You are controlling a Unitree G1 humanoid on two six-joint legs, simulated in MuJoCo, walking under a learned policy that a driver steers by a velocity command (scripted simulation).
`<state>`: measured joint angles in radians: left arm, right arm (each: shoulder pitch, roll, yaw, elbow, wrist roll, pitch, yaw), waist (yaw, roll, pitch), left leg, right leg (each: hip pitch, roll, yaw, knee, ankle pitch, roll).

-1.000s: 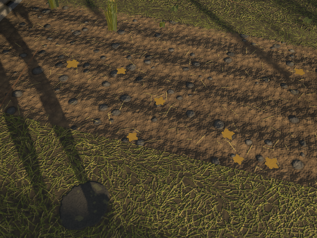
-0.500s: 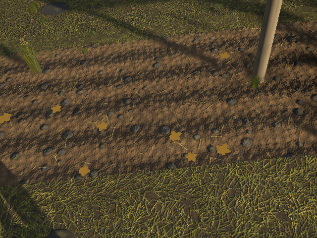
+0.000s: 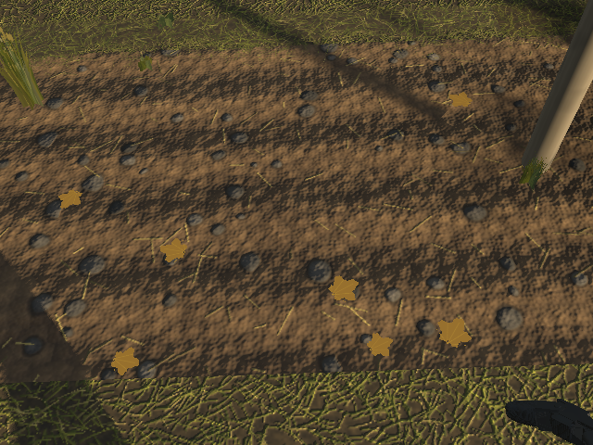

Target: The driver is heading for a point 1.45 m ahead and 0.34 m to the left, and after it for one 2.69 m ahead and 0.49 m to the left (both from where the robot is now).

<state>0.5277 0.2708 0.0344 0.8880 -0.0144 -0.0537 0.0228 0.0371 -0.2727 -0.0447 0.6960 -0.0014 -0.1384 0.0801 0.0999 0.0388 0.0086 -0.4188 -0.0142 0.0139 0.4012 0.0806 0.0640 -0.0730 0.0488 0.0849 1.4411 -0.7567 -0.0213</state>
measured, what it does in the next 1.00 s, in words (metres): walks ahead, turning left: right foot, then left foot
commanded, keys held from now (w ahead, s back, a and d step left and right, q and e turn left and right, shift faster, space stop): w+q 0.70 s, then w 0.18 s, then w+e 0.12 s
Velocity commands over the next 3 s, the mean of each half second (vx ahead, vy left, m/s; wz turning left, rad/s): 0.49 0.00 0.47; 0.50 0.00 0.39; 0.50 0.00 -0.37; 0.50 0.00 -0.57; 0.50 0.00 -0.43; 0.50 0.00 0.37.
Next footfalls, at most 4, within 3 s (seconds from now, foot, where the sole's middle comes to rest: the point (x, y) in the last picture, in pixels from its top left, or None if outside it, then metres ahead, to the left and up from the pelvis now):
0.34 right None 0.43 -0.07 -0.78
0.84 left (217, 396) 0.52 0.29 -0.78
1.40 right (263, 260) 0.90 0.24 -0.78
1.86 left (188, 194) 1.11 0.49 -0.78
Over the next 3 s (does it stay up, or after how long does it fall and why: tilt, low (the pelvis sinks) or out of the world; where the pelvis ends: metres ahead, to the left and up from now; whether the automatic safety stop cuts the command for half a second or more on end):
stays up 1.54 0.26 -0.03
